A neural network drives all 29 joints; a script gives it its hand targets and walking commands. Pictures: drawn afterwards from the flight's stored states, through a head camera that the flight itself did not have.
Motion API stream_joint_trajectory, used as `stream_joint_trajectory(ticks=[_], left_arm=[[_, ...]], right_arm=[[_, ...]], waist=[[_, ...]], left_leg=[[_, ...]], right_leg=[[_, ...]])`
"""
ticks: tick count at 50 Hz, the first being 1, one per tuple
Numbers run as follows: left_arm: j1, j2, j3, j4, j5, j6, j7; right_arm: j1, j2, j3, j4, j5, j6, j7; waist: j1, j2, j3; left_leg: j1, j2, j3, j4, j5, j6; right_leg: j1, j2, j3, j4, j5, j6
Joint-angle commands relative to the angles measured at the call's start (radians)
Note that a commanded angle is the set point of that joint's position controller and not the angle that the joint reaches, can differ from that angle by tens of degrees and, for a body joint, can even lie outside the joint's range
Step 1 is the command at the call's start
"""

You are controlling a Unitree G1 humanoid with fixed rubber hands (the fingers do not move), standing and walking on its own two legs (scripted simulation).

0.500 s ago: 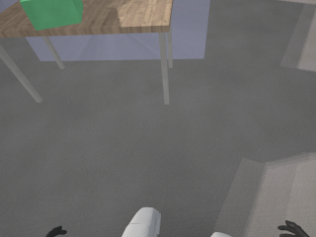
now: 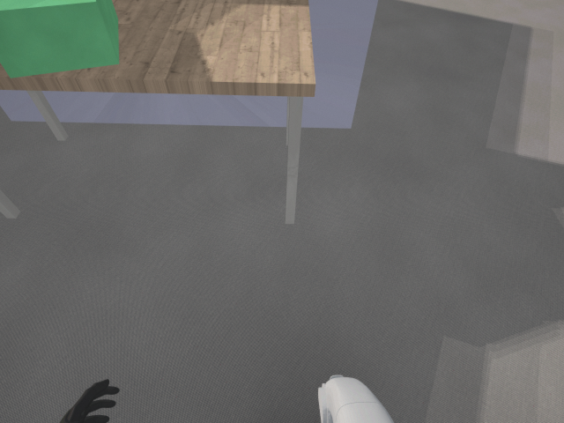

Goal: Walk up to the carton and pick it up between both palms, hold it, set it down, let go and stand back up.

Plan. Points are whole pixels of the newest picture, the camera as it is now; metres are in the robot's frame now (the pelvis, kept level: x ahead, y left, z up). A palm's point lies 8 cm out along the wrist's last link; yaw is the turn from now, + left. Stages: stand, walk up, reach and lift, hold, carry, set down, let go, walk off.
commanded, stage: walk up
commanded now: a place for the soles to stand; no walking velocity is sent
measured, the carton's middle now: (57, 16) +1.17 +0.63 +0.03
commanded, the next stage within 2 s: none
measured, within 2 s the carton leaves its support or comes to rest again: neither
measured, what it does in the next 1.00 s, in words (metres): walks ahead: right foot, then left foot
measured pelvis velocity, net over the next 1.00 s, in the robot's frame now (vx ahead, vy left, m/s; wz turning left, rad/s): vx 0.34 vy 0.19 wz -0.05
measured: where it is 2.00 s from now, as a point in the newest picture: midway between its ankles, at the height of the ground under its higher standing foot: (154, 298)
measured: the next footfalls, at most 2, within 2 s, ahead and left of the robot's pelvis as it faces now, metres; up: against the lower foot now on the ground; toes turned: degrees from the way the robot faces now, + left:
right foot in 0.16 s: +0.26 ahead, -0.10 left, +0.00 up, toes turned -8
left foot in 0.62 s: +0.35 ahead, +0.30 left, +0.00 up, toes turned +7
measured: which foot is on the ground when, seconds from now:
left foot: down 0.00-0.16, up 0.18-0.60, down 0.62-1.00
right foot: up 0.00-0.14, down 0.16-0.64, up 0.66-0.98, down 1.00-1.00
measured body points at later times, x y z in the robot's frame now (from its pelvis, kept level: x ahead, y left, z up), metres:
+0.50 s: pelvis +0.18 +0.07 -0.01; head +0.16 +0.03 +0.44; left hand +0.23 +0.41 -0.05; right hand +0.33 -0.25 -0.10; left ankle +0.28 +0.24 -0.66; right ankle +0.22 -0.09 -0.72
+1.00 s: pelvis +0.34 +0.19 -0.01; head +0.36 +0.17 +0.44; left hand +0.48 +0.50 -0.08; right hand +0.35 -0.13 -0.12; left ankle +0.31 +0.29 -0.72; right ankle +0.45 +0.10 -0.72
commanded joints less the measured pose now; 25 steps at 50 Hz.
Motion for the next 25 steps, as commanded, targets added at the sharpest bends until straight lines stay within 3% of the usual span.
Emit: stream_joint_trajectory(ticks=[1, 3, 4, 5, 6, 7, 8, 9, 10, 12, 13, 15, 18, 21, 25], left_arm=[[-0.012, 0.128, 0.063, -0.084, 0.002, -0.032, 0.014], [0.057, 0.125, 0.070, -0.042, 0.006, -0.035, 0.019], [0.118, 0.148, 0.085, -0.021, 0.012, -0.032, 0.028], [0.186, 0.190, 0.107, -0.007, 0.017, -0.027, 0.042], [0.264, 0.236, 0.132, -0.001, 0.026, -0.020, 0.054], [0.336, 0.284, 0.159, -0.020, 0.042, -0.017, 0.063], [0.286, 0.322, 0.164, -0.079, 0.045, -0.016, 0.077], [0.240, 0.313, 0.153, -0.109, 0.043, -0.014, 0.093], [0.202, 0.290, 0.140, -0.116, 0.043, -0.023, 0.101], [0.134, 0.289, 0.127, -0.111, 0.047, -0.038, 0.095], [0.102, 0.297, 0.122, -0.116, 0.049, -0.041, 0.088], [0.033, 0.307, 0.117, -0.132, 0.042, -0.052, 0.074], [-0.012, 0.311, 0.118, -0.144, 0.040, -0.073, 0.061], [-0.027, 0.327, 0.124, -0.151, 0.043, -0.080, 0.058], [-0.013, 0.341, 0.130, -0.159, 0.039, -0.071, 0.053]], right_arm=[[-0.030, -0.229, -0.068, -0.118, -0.013, -0.031, -0.002], [-0.046, -0.220, -0.061, -0.117, -0.006, -0.020, 0.005], [-0.033, -0.207, -0.053, -0.114, -0.005, -0.018, 0.007], [-0.018, -0.188, -0.043, -0.112, -0.004, -0.017, 0.011], [0.002, -0.171, -0.032, -0.115, -0.008, -0.018, 0.011], [0.024, -0.164, -0.029, -0.141, -0.010, -0.018, 0.005], [0.067, -0.246, -0.056, -0.154, -0.030, 0.000, -0.002], [0.018, -0.322, -0.086, -0.169, -0.038, 0.024, 0.005], [-0.026, -0.319, -0.099, -0.198, -0.031, 0.036, 0.017], [-0.031, -0.275, -0.100, -0.195, -0.026, 0.032, 0.027], [-0.018, -0.253, -0.096, -0.188, -0.022, 0.033, 0.033], [-0.009, -0.231, -0.092, -0.181, -0.018, 0.041, 0.046], [-0.017, -0.221, -0.088, -0.179, -0.017, 0.051, 0.073], [-0.059, -0.222, -0.089, -0.184, -0.008, 0.047, 0.088], [-0.122, -0.223, -0.089, -0.193, 0.004, 0.035, 0.100]], waist=[[0.009, 0.196, -0.013], [0.054, 0.142, -0.052], [0.092, 0.089, -0.103], [0.141, 0.019, -0.169], [0.191, -0.015, -0.236], [0.228, -0.172, -0.301], [0.193, -0.095, -0.291], [0.188, 0.044, -0.188], [0.172, 0.037, -0.135], [0.121, 0.034, -0.072], [0.097, 0.016, -0.074], [0.058, -0.028, -0.041], [0.042, -0.126, 0.005], [0.037, -0.160, 0.047], [0.060, -0.182, 0.057]], left_leg=[[0.067, 0.223, -0.161, -0.221, 0.552, 0.140], [-0.030, 0.180, -0.091, -0.128, 0.412, 0.093], [-0.083, 0.161, -0.069, -0.039, 0.411, 0.068], [-0.135, 0.126, -0.027, 0.112, 0.412, 0.042], [-0.260, 0.096, -0.011, 0.295, 0.347, 0.010], [-0.441, 0.026, -0.005, 0.587, -0.083, -0.030], [-0.503, 0.000, -0.122, 0.705, -0.255, -0.037], [-0.554, 0.033, -0.172, 0.778, -0.214, -0.039], [-0.567, 0.043, -0.185, 0.812, -0.187, -0.043], [-0.505, 0.069, -0.209, 0.765, -0.139, -0.027], [-0.465, 0.082, -0.211, 0.719, -0.114, -0.017], [-0.411, 0.102, -0.208, 0.657, -0.056, -0.026], [-0.407, 0.125, -0.190, 0.597, 0.063, -0.031], [-0.402, 0.148, -0.172, 0.451, 0.113, -0.037], [-0.241, 0.138, -0.125, 0.223, 0.083, -0.029]], right_leg=[[0.002, -0.021, -0.068, -0.345, 0.195, 0.013], [0.243, 0.035, -0.145, -0.484, 0.358, 0.002], [0.398, 0.067, -0.167, -0.507, 0.404, -0.003], [0.534, 0.052, -0.152, -0.503, 0.381, -0.025], [0.665, -0.054, 0.025, -0.492, 0.246, -0.088], [0.766, -0.330, 0.494, -0.610, -0.006, -0.228], [0.707, -0.494, 0.840, -0.778, -0.322, -0.295], [0.633, -0.493, 0.825, -0.844, -0.497, -0.314], [0.557, -0.475, 0.772, -0.831, -0.433, -0.315], [0.388, -0.385, 0.552, -0.803, -0.244, -0.258], [0.328, -0.359, 0.449, -0.798, -0.208, -0.239], [0.184, -0.335, 0.316, -0.827, -0.196, -0.226], [0.104, -0.315, 0.242, -0.848, -0.254, -0.219], [0.082, -0.293, 0.169, -0.848, -0.294, -0.191], [0.038, -0.266, 0.066, -0.820, -0.297, -0.155]])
